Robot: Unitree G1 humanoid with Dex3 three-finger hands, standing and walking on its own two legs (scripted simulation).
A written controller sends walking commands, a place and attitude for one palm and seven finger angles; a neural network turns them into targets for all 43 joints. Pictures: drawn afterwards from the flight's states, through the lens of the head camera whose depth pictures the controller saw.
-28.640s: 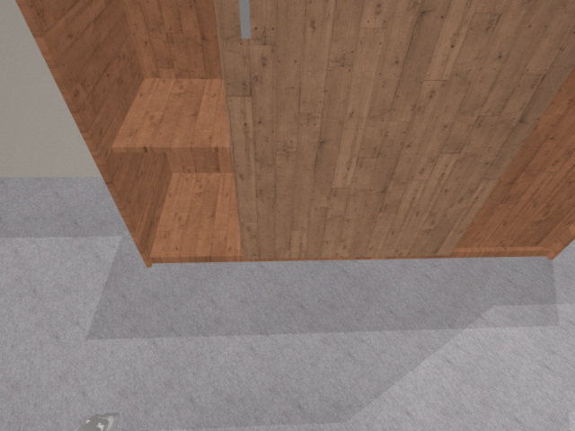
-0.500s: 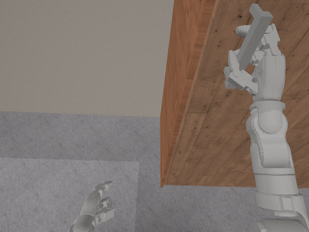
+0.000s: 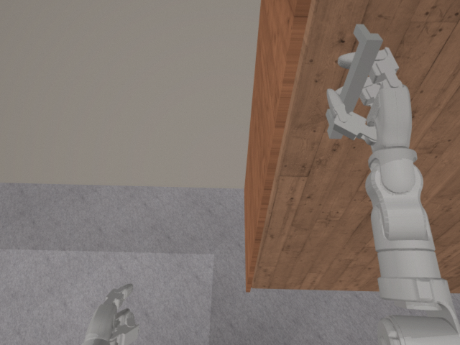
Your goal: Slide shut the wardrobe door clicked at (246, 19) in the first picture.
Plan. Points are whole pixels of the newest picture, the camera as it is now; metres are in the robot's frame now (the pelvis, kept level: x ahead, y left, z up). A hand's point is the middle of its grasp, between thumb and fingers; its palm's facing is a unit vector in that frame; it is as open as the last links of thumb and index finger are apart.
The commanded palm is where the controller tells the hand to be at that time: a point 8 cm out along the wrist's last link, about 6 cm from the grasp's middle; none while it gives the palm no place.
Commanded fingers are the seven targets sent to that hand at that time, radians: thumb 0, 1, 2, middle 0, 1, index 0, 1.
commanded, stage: loosen the grip on the handle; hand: right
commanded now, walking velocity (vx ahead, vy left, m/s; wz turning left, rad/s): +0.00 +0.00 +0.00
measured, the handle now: (346, 85) +0.43 -0.16 +0.25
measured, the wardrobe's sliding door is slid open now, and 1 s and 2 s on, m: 0.00 0.00 0.00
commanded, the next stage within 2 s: slip the hand off the handle in 0.50 s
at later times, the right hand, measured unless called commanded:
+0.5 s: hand (340, 117) +0.38 -0.15 +0.23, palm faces +0.15 +0.97 -0.21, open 14.7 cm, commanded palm +0.35 -0.19 +0.24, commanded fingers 0.00 0.55 -0.20 0.25 1.15 0.25 1.15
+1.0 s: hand (375, 118) +0.38 -0.19 +0.23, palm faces +0.25 +0.96 -0.16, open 14.7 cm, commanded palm +0.34 -0.25 +0.23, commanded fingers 0.00 0.55 -0.20 0.25 1.15 0.25 1.15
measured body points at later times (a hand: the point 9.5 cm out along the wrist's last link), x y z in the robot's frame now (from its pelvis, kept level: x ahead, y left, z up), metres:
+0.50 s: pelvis -0.01 +0.01 -0.01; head -0.01 +0.02 +0.44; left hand +0.09 +0.28 -0.11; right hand +0.37 -0.20 +0.24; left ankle +0.01 +0.16 -0.74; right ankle +0.04 -0.16 -0.74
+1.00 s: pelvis +0.04 +0.01 -0.01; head +0.02 +0.02 +0.44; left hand +0.21 +0.24 -0.09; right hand +0.36 -0.24 +0.24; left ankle +0.01 +0.16 -0.74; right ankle +0.04 -0.16 -0.74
